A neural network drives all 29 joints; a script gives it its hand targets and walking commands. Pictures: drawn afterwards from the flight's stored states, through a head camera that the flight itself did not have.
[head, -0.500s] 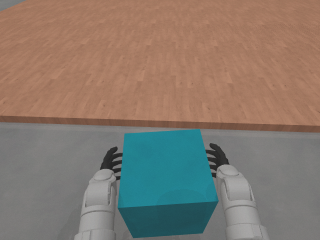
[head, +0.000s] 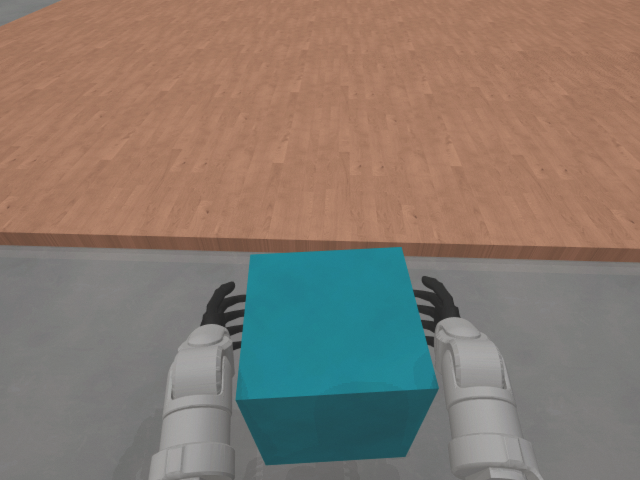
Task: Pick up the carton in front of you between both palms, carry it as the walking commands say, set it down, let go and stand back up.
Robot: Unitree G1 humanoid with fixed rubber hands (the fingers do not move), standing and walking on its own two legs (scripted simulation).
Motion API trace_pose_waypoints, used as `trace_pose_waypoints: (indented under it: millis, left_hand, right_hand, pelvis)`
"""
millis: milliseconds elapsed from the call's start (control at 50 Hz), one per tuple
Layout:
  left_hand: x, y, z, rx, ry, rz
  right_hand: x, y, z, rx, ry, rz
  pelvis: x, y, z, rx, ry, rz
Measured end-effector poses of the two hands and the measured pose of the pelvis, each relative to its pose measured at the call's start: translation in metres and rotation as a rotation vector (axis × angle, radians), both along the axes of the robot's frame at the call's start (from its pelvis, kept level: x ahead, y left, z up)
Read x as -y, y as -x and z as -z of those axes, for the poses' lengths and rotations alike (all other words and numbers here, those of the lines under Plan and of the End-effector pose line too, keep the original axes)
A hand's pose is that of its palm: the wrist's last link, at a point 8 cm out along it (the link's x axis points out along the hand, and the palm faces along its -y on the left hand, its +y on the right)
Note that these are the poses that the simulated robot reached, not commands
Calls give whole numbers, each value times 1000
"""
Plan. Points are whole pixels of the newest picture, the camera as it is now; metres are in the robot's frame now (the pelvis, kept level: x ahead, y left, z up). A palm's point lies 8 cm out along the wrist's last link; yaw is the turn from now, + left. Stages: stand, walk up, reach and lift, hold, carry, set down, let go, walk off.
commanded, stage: hold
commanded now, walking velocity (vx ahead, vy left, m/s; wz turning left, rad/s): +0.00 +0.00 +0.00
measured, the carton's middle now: (331, 360) +0.29 +0.00 -0.03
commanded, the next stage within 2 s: carry in 0.04 s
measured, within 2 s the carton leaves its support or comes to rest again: neither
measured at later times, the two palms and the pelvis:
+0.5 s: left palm (232, 258) +0.39 +0.13 +0.09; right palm (446, 254) +0.38 -0.17 +0.09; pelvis +0.12 -0.01 -0.01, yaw -3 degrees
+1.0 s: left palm (255, 172) +0.63 +0.12 +0.07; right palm (413, 164) +0.65 -0.18 +0.07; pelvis +0.41 -0.03 -0.01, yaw +0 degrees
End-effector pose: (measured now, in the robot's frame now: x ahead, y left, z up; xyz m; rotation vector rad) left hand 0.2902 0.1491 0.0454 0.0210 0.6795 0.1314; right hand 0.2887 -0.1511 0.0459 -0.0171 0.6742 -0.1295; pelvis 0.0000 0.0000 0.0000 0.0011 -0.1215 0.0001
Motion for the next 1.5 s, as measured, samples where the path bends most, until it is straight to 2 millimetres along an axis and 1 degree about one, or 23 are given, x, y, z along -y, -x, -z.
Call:
trace_pose_waypoints:
  millis: [60,140,220,280,360,440,480,520,600,660,700,760,840,900,980,1080,1120,1160,1240,1300,1400,1460,1500]
  left_hand:
    - [0,-2,-2,10,2,-1]
    - [1,-7,-9,35,5,-3]
    - [6,-21,-22,73,8,-3]
    - [15,-35,-33,113,17,-8]
    - [23,-54,-44,126,45,-17]
    - [18,-78,-48,125,54,-29]
    - [16,-91,-46,122,52,-39]
    - [18,-104,-45,93,47,-30]
    - [34,-136,-41,28,48,1]
    - [48,-164,-35,34,61,11]
    - [53,-182,-28,37,64,-6]
    - [49,-203,-21,-1,78,-75]
    - [41,-234,-27,-8,108,-139]
    - [35,-268,-33,13,97,-160]
    - [28,-326,-32,42,96,-144]
    - [18,-416,-7,48,100,-80]
    - [18,-449,0,11,98,-44]
    - [20,-476,1,-31,94,-5]
    - [25,-524,-8,-63,89,54]
    - [25,-559,-17,-48,96,62]
    - [21,-622,-29,-1,108,21]
    - [22,-665,-33,35,107,-11]
    - [26,-699,-35,63,105,-23]
  right_hand:
    - [0,-2,-2,10,-1,1]
    - [1,-7,-9,35,-10,10]
    - [6,-18,-19,73,-24,22]
    - [14,-30,-28,112,-33,34]
    - [23,-49,-42,127,-36,42]
    - [18,-76,-49,125,-54,48]
    - [15,-89,-47,122,-46,49]
    - [18,-98,-43,93,-58,67]
    - [34,-116,-34,29,-84,125]
    - [48,-139,-28,37,-98,149]
    - [54,-160,-24,41,-100,148]
    - [52,-197,-26,4,-90,110]
    - [43,-251,-33,-5,-83,54]
    - [38,-291,-37,17,-82,43]
    - [30,-344,-31,46,-96,43]
    - [20,-415,-10,58,-85,88]
    - [19,-437,-2,24,-80,114]
    - [20,-453,0,-16,-82,147]
    - [23,-485,-11,-46,-80,207]
    - [23,-520,-25,-31,-71,213]
    - [20,-596,-40,12,-58,169]
    - [22,-648,-43,46,-63,137]
    - [26,-686,-43,72,-72,121]
  pelvis:
    - [0,0,0,-2,0,1]
    - [0,-4,2,-57,-2,15]
    - [4,-14,6,-107,-2,31]
    - [12,-28,11,-124,4,32]
    - [18,-57,10,-163,-4,-10]
    - [14,-89,11,-191,-24,0]
    - [13,-107,14,-197,-38,29]
    - [12,-127,12,-211,-27,55]
    - [19,-167,6,-233,3,55]
    - [30,-200,13,-219,13,41]
    - [38,-224,19,-216,24,14]
    - [47,-256,13,-221,11,-12]
    - [51,-303,2,-226,-16,-13]
    - [48,-341,0,-224,-28,-6]
    - [38,-399,8,-207,-30,0]
    - [17,-479,34,-166,-30,39]
    - [9,-504,34,-167,-30,53]
    - [4,-526,26,-172,-22,69]
    - [-3,-571,7,-177,1,84]
    - [-4,-608,-3,-180,20,81]
    - [3,-675,-7,-180,33,71]
    - [11,-718,-2,-177,29,67]
    - [17,-747,5,-173,22,63]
